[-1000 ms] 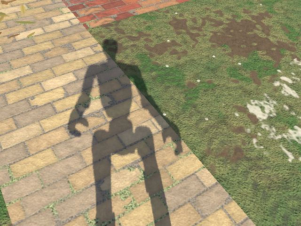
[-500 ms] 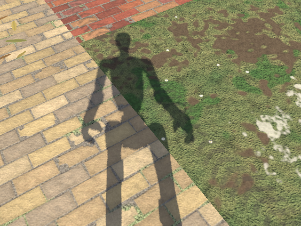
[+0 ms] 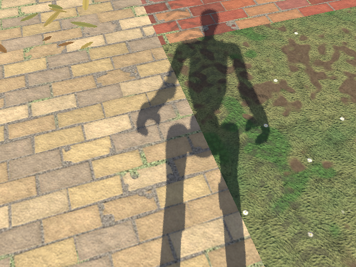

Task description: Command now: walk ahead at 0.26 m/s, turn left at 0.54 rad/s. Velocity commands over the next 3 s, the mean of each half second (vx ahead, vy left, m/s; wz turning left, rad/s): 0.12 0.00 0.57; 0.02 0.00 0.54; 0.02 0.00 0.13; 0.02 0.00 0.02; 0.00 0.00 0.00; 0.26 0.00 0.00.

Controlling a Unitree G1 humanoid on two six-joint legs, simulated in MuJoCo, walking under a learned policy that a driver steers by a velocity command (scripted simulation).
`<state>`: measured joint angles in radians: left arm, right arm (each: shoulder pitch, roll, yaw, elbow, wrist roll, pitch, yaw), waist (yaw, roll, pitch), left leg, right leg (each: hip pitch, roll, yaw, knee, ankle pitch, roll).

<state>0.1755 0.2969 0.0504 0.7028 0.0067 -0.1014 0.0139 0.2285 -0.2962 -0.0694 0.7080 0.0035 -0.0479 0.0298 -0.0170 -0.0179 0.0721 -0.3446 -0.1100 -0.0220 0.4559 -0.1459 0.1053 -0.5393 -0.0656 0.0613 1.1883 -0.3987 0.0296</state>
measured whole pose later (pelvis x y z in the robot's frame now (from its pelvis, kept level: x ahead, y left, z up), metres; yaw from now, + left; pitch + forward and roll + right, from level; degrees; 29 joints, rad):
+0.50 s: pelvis +0.15 -0.04 +0.00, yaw +19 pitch +2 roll +0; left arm 0.12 0.25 0.05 0.67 0.03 -0.01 0.03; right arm 0.18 -0.33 -0.08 0.64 0.02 0.07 -0.03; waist 0.01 0.03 0.06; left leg -0.52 -0.01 -0.05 1.09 -0.46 -0.08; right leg -0.36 -0.02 -0.05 0.45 -0.13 -0.02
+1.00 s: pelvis +0.14 +0.00 +0.01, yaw +34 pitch +2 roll -2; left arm 0.12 0.31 0.08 0.73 0.00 0.02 0.02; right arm 0.19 -0.28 -0.06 0.60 -0.01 0.03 -0.03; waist -0.01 -0.03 0.03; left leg -0.29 -0.06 -0.11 0.48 -0.22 0.05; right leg -0.48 -0.01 0.04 0.88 -0.35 0.08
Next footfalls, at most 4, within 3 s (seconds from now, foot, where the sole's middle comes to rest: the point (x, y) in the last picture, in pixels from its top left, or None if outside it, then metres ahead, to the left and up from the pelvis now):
0.28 right None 0.29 -0.12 -0.77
0.68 left None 0.14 0.10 -0.77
1.14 right None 0.26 -0.10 -0.77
2.88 left None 0.20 0.17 -0.77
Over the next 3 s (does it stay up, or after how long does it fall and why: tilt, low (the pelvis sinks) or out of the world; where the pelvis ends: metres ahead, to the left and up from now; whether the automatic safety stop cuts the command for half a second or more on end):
stays up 0.23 0.08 0.01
